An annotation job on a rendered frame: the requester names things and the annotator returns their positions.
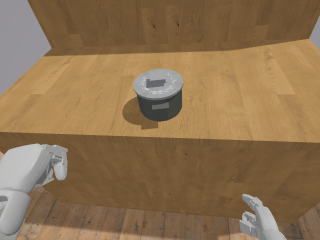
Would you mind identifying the right robot hand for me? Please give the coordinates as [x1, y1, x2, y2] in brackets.
[239, 194, 279, 240]

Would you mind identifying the pot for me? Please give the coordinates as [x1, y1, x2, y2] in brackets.
[137, 89, 182, 121]

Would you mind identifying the left robot hand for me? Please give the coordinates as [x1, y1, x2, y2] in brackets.
[0, 143, 68, 195]

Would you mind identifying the left robot forearm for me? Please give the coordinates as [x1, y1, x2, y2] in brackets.
[0, 189, 31, 240]

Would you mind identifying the right robot forearm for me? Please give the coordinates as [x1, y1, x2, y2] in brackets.
[260, 229, 287, 240]

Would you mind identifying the knob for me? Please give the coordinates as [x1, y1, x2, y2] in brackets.
[149, 71, 166, 85]

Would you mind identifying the table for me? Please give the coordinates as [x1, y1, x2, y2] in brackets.
[0, 0, 320, 224]

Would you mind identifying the lid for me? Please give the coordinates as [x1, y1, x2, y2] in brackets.
[133, 69, 184, 101]

